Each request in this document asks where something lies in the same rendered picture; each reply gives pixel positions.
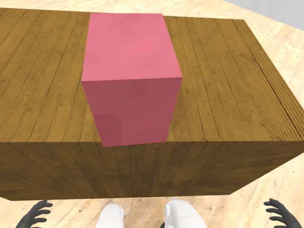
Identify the pedestal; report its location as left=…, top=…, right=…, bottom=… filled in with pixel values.
left=0, top=8, right=304, bottom=201

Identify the carton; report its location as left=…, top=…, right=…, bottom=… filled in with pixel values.
left=81, top=13, right=183, bottom=147

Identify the robot thigh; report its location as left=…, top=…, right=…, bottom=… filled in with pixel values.
left=95, top=204, right=124, bottom=228
left=165, top=200, right=208, bottom=228

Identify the robot right thigh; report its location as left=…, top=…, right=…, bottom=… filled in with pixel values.
left=165, top=200, right=208, bottom=228

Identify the robot left thigh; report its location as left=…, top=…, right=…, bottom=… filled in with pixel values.
left=95, top=204, right=124, bottom=228

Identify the left robot hand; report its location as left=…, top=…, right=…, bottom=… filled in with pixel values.
left=15, top=199, right=53, bottom=228

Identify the right robot hand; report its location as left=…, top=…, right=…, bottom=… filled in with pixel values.
left=264, top=198, right=302, bottom=228

